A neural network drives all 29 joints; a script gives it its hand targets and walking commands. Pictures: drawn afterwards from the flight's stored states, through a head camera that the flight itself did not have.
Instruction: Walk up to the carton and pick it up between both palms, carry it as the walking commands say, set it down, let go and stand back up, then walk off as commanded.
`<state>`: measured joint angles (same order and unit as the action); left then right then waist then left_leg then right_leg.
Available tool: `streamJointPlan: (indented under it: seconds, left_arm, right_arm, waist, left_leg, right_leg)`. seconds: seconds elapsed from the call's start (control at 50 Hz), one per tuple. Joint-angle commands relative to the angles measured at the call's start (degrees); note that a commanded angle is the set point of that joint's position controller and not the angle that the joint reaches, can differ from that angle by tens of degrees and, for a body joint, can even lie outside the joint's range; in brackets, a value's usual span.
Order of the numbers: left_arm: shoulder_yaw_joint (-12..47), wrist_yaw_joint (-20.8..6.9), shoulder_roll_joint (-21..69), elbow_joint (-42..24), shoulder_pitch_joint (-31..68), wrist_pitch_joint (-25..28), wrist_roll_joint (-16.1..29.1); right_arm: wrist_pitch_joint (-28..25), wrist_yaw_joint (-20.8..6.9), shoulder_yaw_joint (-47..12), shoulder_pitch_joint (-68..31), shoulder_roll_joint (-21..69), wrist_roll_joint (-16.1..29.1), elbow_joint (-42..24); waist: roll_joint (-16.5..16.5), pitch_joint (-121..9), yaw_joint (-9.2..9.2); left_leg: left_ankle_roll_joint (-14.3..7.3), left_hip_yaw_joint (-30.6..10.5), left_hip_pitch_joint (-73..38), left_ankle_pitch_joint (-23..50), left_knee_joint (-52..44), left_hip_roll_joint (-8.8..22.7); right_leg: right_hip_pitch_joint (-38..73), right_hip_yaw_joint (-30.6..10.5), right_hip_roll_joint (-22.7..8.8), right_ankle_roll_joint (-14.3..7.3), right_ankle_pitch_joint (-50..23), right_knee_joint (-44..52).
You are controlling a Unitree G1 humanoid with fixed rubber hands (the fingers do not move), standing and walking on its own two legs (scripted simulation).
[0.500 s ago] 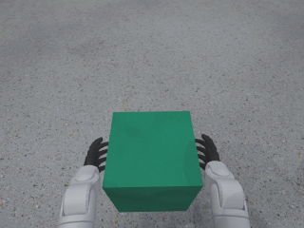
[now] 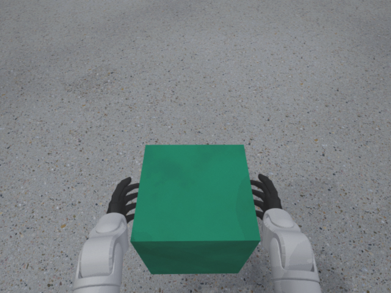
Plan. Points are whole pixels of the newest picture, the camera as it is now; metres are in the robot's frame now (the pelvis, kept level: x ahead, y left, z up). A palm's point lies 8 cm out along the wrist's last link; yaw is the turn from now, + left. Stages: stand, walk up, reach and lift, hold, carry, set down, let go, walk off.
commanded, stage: carry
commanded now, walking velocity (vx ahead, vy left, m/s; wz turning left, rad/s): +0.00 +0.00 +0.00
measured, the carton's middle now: (194, 213) +0.32 -0.01 -0.05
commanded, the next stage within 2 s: none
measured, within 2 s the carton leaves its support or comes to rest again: neither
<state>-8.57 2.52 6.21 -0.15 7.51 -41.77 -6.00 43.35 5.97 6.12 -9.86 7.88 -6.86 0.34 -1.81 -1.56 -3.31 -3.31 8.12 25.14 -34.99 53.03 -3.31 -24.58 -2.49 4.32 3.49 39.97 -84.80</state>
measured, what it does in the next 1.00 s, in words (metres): walks ahead: right foot, then left foot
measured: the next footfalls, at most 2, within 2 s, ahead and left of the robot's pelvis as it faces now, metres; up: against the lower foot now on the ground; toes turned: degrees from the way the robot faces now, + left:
right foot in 0.12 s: +0.16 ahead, -0.10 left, +0.00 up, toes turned +4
left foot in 0.44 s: +0.43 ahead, +0.04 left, +0.00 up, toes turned +3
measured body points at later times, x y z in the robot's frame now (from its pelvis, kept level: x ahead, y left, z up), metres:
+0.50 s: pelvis +0.42 -0.04 -0.01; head +0.46 -0.06 +0.44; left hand +0.71 +0.11 +0.01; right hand +0.71 -0.20 +0.00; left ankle +0.39 +0.04 -0.68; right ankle +0.17 -0.11 -0.56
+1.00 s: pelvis +0.83 -0.08 +0.02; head +0.88 -0.07 +0.47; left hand +1.12 +0.09 +0.02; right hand +1.14 -0.21 +0.03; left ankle +0.86 +0.03 -0.65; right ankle +0.69 -0.14 -0.67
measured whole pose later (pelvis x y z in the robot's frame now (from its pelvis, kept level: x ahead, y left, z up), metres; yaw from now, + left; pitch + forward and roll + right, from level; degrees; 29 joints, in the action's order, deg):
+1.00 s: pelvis +0.83 -0.08 +0.02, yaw +4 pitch +7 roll +3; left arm -7.7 2.8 7.5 0.4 7.3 -40.4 -7.3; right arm 41.6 4.9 7.3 -8.3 7.6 -6.9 -0.2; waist -3.5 -1.5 -0.6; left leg -4.4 1.7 39.8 -28.9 60.1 -4.4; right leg -16.2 0.4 3.8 -5.8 37.0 -48.4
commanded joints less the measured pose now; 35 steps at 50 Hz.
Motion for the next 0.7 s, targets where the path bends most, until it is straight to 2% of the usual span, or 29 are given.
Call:
streamJointPlan:
  seconds: [0.0,0.04,0.06,0.08,0.1,0.12,0.14,0.18,0.2,0.24,0.28,0.3,0.32,0.34,0.36,0.38,0.4,0.42,0.44,0.46,0.5,0.52,0.56,0.58,0.6,0.62,0.64,0.66,0.68]
  left_arm:
    - [34.54,-11.36,40.34,-9.72,28.82,4.05,12.07]
    - [33.95,-11.74,41.02,-9.31,24.71,4.58,12.69]
    - [31.46,-11.83,39.99,-4.99,22.03,4.09,11.55]
    - [31.36,-12.08,41.89,-4.08,22.77,4.19,11.61]
    - [29.47,-12.47,41.29,-0.68,22.47,4.96,11.05]
    - [31.26,-12.47,42.66,-2.27,24.25,5.71,10.95]
    - [32.86,-11.52,42.4,-6.84,31.51,4.91,11.28]
    - [35.35,-11.37,43.56,-9.03,32.87,4.67,12.63]
    - [35.6,-11.17,43.2,-8.89,30.93,4.31,13.06]
    - [38.57,-11.23,45.28,-12.88,31.47,5.1,14.0]
    - [38.44,-11.18,43.06,-14.26,31.95,4.7,13.69]
    - [40.36,-11.2,43.78,-16.29,32.67,4.43,14.13]
    - [41.59,-10.81,43.93,-20.66,35.18,4.84,14.8]
    - [42.52,-10.73,42.76,-24.01,39.42,4.41,15.76]
    - [41.85,-10.52,41.01,-22.3,38.39,4.34,14.79]
    - [42.62,-10.38,41.34,-22.99,38.65,4.35,14.88]
    - [41.97,-10.54,40.62,-20.49,40.58,4.03,14.73]
    - [41.07,-10.91,40.0,-15.77,36.4,3.01,13.93]
    - [39.01,-11.37,39.62,-13.43,34.82,3.53,13.18]
    - [36.07,-11.63,40.48,-8.01,30.89,3.89,12.24]
    - [34.15,-11.93,40.36,-6.25,28.17,4.8,11.05]
    - [33.68,-11.89,41.27,-2.72,23.85,5.06,11.17]
    - [33.74,-12.26,40.52,-5.91,24.47,6.04,11.79]
    - [34.21,-12.32,41.82,-7.73,23.23,5.92,13.03]
    - [34.11,-12.15,41.53,-7.98,22.02,5.5,12.45]
    - [32.39,-11.8,41.67,-4.26,18.97,4.72,10.59]
    - [32.38,-12.0,41.28,-4.94,21.35,5.18,10.13]
    - [33.92,-12.11,41.42,-7.92,24.66,5.38,10.3]
    - [33.51,-11.39,41.07,-5.74,27.57,5.13,8.0]
  right_arm:
    - [-3.53,-11.15,-40.45,-25.44,44.08,12.5,-11.63]
    - [-4.33,-11.27,-43.75,-31.19,43.4,14.45,-18.49]
    - [-4.09,-10.75,-43.88,-32.87,40.19,13.74,-17.08]
    - [-4.2,-10.85,-43.12,-33.66,40.08,13.4,-14.79]
    - [-4.98,-11.3,-42.43,-33.41,39.22,12.11,-14.43]
    - [-5.27,-11.69,-43.13,-34.6,41.06,12.73,-14.43]
    - [-4.69,-11.95,-43.28,-40.8,42.14,14.17,-15.7]
    - [-4.36,-12.03,-39.41,-34.13,43.03,12.41,-10.65]
    - [-4.35,-11.37,-38.62,-33.05,42.31,12.48,-11.21]
    - [-4.99,-12.08,-39.89,-29.66,44.82,13.35,-12.43]
    - [-5.0,-11.72,-38.05,-29.67,42.68,12.35,-12.67]
    - [-4.83,-11.67,-37.88,-27.73,43.9,11.78,-12.75]
    - [-4.91,-11.87,-38.25,-28.06,44.85,12.6,-13.3]
    - [-4.33,-11.67,-36.84,-27.53,44.13,12.0,-12.23]
    - [-4.29,-11.69,-35.05,-27.97,41.76,11.39,-10.74]
    - [-4.29,-11.9,-34.09,-26.7,41.87,11.01,-10.44]
    - [-4.51,-11.75,-33.32,-27.82,41.05,10.46,-8.98]
    - [-4.02,-11.24,-31.37,-21.7,39.97,8.79,-3.5]
    - [-4.13,-11.21,-32.15,-19.06,41.73,8.09,-4.27]
    - [-5.02,-11.17,-33.84,-22.02,41.55,8.74,-7.91]
    - [-5.35,-11.17,-38.12,-25.44,42.57,10.44,-10.95]
    - [-5.53,-11.09,-39.12,-24.14,42.02,10.81,-10.9]
    - [-6.3,-11.26,-42.79,-29.55,41.49,12.98,-17.33]
    - [-6.19,-11.16,-44.57,-32.93,42.07,14.34,-20.91]
    - [-5.74,-11.37,-44.16,-29.73,41.03,14.15,-18.48]
    - [-5.15,-11.77,-44.31,-31.67,39.16,15.06,-16.72]
    - [-5.12,-12.08,-42.33,-30.87,38.79,13.52,-13.34]
    - [-5.33,-12.54,-42.68,-32.02,40.53,13.41,-15.9]
    - [-5.21,-13.04,-41.49,-34.7,40.95,12.59,-11.01]
  waist:
    - [5.04,-19.13,-1.52]
    - [-5.07,-22.08,1.63]
    - [-6.91,-28.31,4.08]
    - [-8.25,-30.06,6.01]
    - [-19.91,-26.22,2.98]
    - [-24.6,-27.03,2.49]
    - [-22.96,-26.57,4.47]
    - [-14.36,-23.84,5.18]
    - [-13.77,-23.44,5.7]
    - [-11.88,-21.65,6.44]
    - [-5.82,-19.58,6.68]
    - [-6.51,-18.37,6.62]
    - [-2.77,-20.78,6.11]
    - [0.91,-22.83,4.2]
    - [5.7,-24.94,3.16]
    - [7.37,-30.14,1.16]
    - [17.61,-34.77,-3.54]
    - [27.31,-38.74,-2.04]
    - [25.62,-38.85,-2.49]
    - [19.52,-31.01,-3.31]
    - [5.27,-20.87,-2.66]
    - [3.58,-19.4,-2.52]
    - [-4.93,-20.19,-0.75]
    - [-7.46,-25.42,0.9]
    - [-5.82,-30.07,2.98]
    - [-4.91,-32.04,5.46]
    - [-7.05,-31.79,5.22]
    - [-19.1,-31.72,3.1]
    - [-17.81,-30.22,4.15]
  left_leg:
    - [-15.71,-44.21,-51.45,83.39,-6.8,22.97]
    - [-7.0,-27.55,-37.65,76.02,-4.22,15.08]
    - [-4.07,-17.01,-28.74,69.36,2.67,12.84]
    - [-0.39,-10.21,-15.21,58.24,11.25,9.85]
    - [3.92,-5.57,2.6,8.7,23.29,0.14]
    - [3.68,-8.2,7.04,2.13,31.01,-2.49]
    - [3.16,-8.4,12.32,0.63,32.99,-3.18]
    - [1.88,-9.03,24.51,-0.11,35.51,-1.4]
    - [1.42,-6.91,31.94,-1.47,39.93,-1.76]
    - [1.04,-4.48,39.63,-5.47,40.73,-2.1]
    - [1.19,1.44,38.03,-7.86,34.4,-3.39]
    - [1.31,3.88,36.87,-8.16,27.81,-4.01]
    - [1.4,7.04,28.49,-4.55,15.96,-5.59]
    - [1.25,9.95,13.34,5.26,-1.24,-8.48]
    - [2.4,13.39,-3.31,21.1,-13.6,-11.6]
    - [1.01,9.43,-20.0,36.55,-21.6,-9.65]
    - [-10.47,-12.02,-41.74,76.84,-22.2,5.41]
    - [-23.58,-36.69,-56.77,124.8,-10.82,22.89]
    - [-26.07,-44.35,-59.52,118.35,-12.56,25.41]
    - [-25.64,-47.56,-58.21,110.13,-12.41,25.44]
    - [-21.72,-50.05,-54.39,90.76,-10.13,22.74]
    - [-18.57,-48.26,-55.85,87.03,-8.41,21.63]
    - [-12.92,-40.94,-47.16,82.09,-8.37,17.87]
    - [-8.18,-30.2,-39.92,77.75,-6.65,13.95]
    - [-3.87,-16.9,-28.68,74.15,-3.08,9.61]
    - [-1.97,-10.38,-15.79,67.24,3.86,7.98]
    - [1.16,-8.1,-4.3,32.06,13.64,3.83]
    - [4.91,-5.88,5.04,1.01,33.59,-5.5]
    - [3.45,-9.98,5.39,-0.78,33.77,-5.61]
  right_leg:
    - [-49.64,-16.53,-4.6,-5.74,26.56,0.28]
    - [-26.27,-5.51,-6.2,-4.95,3.8,39.38]
    - [-3.53,-0.93,-4.56,-3.51,-22.4,54.47]
    - [16.54,-1.81,-5.08,-3.22,-52.17,57.52]
    - [27.73,-16.7,-13.0,-3.5,-100.04,56.01]
    - [33.66,-21.6,-17.31,-6.19,-133.51,48.56]
    - [36.64,-21.01,-16.43,-7.72,-134.71,48.22]
    - [43.26,-21.56,-16.28,-8.41,-118.83,46.41]
    - [47.66,-19.04,-14.35,-4.75,-118.09,45.23]
    - [51.97,-18.98,-12.44,-4.93,-116.53,45.7]
    - [45.87,-12.71,-9.41,-1.61,-113.12,47.52]
    - [44.6,-10.7,-8.5,-1.55,-115.39,48.37]
    - [41.55,-6.59,-6.78,0.12,-120.25,48.08]
    - [33.63,-1.23,-3.63,1.5,-123.61,44.17]
    - [25.06,-1.27,-3.77,2.24,-123.03,36.98]
    - [15.92,-1.81,-5.07,1.35,-116.02,23.93]
    - [-4.38,1.28,1.58,4.6,-64.05,-5.97]
    - [-20.4,-1.08,7.55,6.28,-0.17,-19.86]
    - [-26.98,-7.86,4.06,4.68,6.97,-21.8]
    - [-39.19,-10.89,2.73,1.64,12.72,-25.16]
    - [-51.56,-14.45,-0.32,-4.86,22.13,-19.18]
    - [-56.1,-14.6,-1.21,-5.3,24.86,-15.84]
    - [-46.64,-8.41,-4.39,-6.44,16.24,10.19]
    - [-29.08,-4.03,-4.92,-6.08,0.23,35.33]
    - [-4.78,4.61,-1.24,-4.85,-24.28,49.8]
    - [15.78,9.7,0.25,-4.16,-47.5,55.35]
    - [27.71,-4.9,-6.56,-8.14,-75.78,55.01]
    - [32.52,-25.13,-19.36,-14.29,-122.17,52.32]
    - [32.56,-29.46,-19.95,-18.13,-133.26,49.27]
